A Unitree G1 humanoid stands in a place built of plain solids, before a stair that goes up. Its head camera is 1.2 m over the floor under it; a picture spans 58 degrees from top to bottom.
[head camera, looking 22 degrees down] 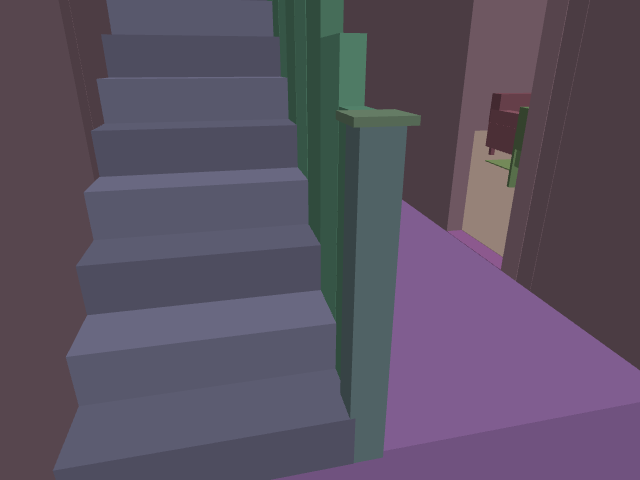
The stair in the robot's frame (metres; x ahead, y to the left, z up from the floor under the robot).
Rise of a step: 0.19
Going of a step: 0.24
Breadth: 0.85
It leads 13 degrees to the left of straight ahead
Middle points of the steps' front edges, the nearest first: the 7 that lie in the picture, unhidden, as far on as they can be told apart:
0.94 0.30 0.19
1.17 0.36 0.38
1.41 0.41 0.57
1.65 0.46 0.76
1.88 0.52 0.95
2.12 0.57 1.14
2.36 0.62 1.34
